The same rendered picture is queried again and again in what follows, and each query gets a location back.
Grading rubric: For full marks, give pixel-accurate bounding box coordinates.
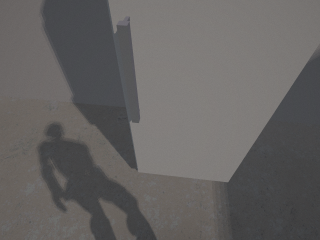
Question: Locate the handle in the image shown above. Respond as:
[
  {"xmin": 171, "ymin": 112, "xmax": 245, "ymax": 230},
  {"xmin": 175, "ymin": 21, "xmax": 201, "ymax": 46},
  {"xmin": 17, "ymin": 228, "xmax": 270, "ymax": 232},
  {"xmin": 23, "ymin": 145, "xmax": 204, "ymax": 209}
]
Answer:
[{"xmin": 116, "ymin": 16, "xmax": 140, "ymax": 123}]

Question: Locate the fridge door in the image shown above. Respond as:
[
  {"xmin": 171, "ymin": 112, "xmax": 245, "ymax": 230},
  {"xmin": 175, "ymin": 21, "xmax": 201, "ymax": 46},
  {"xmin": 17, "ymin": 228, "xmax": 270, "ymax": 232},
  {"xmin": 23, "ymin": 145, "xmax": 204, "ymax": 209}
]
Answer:
[{"xmin": 108, "ymin": 0, "xmax": 320, "ymax": 183}]

